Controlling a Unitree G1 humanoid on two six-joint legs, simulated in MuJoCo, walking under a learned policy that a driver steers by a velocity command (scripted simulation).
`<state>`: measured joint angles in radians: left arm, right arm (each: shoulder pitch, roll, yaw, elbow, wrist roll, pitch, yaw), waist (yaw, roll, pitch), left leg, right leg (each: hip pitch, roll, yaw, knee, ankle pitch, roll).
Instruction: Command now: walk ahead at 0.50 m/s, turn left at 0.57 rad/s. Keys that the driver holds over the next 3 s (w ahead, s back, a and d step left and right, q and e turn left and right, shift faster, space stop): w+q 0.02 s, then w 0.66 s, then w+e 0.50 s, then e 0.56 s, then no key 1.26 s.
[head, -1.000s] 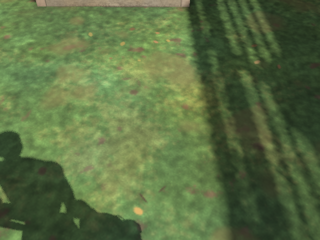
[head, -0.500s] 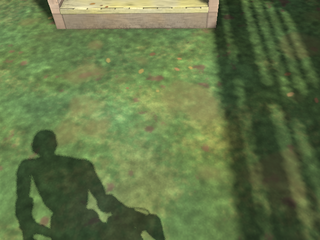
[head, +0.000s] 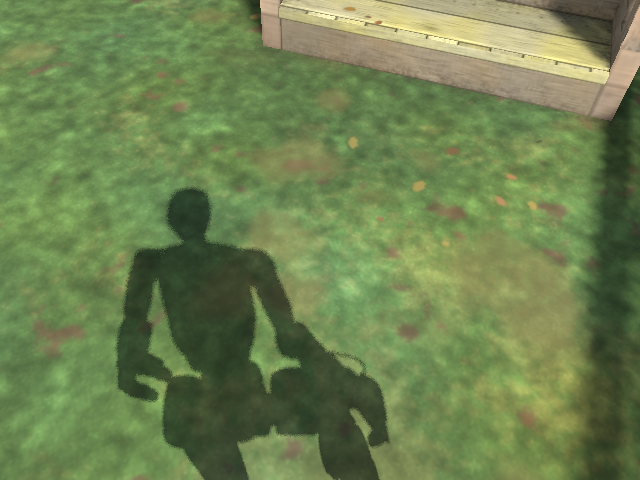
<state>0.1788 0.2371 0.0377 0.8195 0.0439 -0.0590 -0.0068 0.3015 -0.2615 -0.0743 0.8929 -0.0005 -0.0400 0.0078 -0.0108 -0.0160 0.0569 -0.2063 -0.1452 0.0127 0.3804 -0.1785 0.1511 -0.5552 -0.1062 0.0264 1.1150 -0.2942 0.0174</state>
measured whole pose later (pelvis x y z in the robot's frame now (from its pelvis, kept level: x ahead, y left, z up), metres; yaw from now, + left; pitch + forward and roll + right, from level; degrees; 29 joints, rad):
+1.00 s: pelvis +0.54 +0.02 +0.00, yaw +0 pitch +0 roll -1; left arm 0.38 0.25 0.05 0.96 0.01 -0.05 -0.01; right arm 0.14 -0.22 -0.03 0.83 -0.03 -0.08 0.00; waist 0.04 -0.03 0.04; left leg -0.31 0.00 0.11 0.47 -0.18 0.06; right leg -0.34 0.00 0.01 1.09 -0.36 -0.08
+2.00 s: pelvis +0.81 +0.00 +0.00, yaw -31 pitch +1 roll +0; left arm 0.23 0.27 0.07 0.81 0.01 0.04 0.01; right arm 0.20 -0.24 -0.03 0.79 -0.02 0.02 -0.05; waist 0.02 -0.04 0.01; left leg -0.24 -0.04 -0.02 0.48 -0.24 0.03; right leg -0.34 0.16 0.17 0.50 -0.20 -0.06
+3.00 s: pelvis +0.79 +0.01 +0.01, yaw -31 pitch -2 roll +0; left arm 0.26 0.18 -0.01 1.15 0.01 0.00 0.04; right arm 0.26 -0.19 0.00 1.12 -0.01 0.01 -0.03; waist -0.01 0.01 0.03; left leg -0.18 -0.01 -0.03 0.39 -0.18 0.01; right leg -0.12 0.05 0.06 0.37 -0.23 -0.02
